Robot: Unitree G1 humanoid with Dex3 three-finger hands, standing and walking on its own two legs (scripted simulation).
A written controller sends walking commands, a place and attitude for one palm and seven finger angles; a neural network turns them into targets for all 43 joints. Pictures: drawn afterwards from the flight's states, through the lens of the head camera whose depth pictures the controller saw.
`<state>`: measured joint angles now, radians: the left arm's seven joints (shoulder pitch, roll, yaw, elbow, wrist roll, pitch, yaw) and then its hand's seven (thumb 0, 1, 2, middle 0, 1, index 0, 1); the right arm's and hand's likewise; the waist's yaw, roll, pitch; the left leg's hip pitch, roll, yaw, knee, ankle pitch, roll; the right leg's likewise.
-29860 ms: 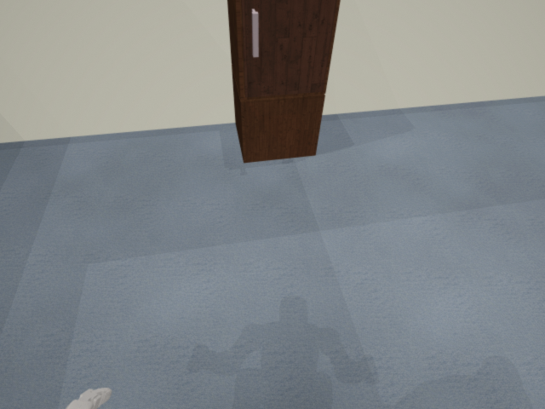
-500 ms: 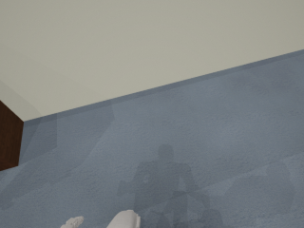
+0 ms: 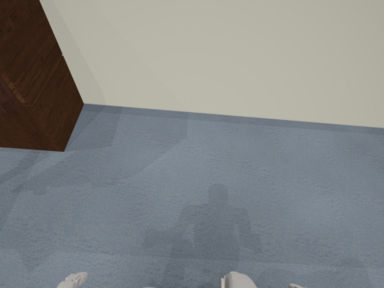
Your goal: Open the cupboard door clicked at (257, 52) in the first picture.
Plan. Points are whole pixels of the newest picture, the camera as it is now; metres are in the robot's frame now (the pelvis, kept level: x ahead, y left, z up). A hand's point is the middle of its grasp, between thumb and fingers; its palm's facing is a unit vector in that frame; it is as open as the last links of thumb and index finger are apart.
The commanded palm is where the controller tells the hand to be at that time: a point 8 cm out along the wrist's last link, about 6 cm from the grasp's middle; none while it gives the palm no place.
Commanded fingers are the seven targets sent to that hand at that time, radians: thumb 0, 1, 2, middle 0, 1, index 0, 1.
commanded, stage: turn to face it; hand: left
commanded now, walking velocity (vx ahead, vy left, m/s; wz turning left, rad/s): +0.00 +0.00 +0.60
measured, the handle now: out of the picture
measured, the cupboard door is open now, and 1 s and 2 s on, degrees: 47 47 47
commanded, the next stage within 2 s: take the last steps up to it in 1.20 s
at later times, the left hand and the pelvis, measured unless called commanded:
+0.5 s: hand out of the picture +0.03 +0.15 -0.16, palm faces +0.31 -0.92 -0.24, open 7.4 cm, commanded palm none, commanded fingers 0.00 0.90 0.90 -0.20 -0.30 -0.20 -0.30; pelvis +0.01 -0.06 +0.00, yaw +20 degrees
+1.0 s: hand out of the picture +0.00 +0.19 -0.16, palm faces +0.56 -0.78 -0.28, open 7.4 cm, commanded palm none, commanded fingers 0.00 0.90 0.90 -0.20 -0.30 -0.20 -0.30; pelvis +0.04 -0.06 -0.01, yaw +35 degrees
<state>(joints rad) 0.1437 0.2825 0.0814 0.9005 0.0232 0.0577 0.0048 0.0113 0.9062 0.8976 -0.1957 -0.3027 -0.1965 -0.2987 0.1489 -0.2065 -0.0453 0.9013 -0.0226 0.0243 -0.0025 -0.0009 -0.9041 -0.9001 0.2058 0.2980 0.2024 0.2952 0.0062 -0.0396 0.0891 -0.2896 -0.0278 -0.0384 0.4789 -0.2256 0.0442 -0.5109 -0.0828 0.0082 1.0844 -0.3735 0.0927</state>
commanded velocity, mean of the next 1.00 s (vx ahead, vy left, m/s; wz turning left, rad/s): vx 0.00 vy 0.00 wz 0.55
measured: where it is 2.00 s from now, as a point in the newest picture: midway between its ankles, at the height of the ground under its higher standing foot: outside the picture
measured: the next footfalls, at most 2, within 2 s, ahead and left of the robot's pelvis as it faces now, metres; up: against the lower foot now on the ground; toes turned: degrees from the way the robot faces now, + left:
right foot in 0.22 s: +0.05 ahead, -0.16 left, +0.00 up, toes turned +8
left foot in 0.62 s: +0.00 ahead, +0.08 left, +0.00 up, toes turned +29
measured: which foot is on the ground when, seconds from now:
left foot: down 0.00-0.22, up 0.24-0.60, down 0.62-1.00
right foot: up 0.00-0.20, down 0.22-0.62, up 0.64-1.00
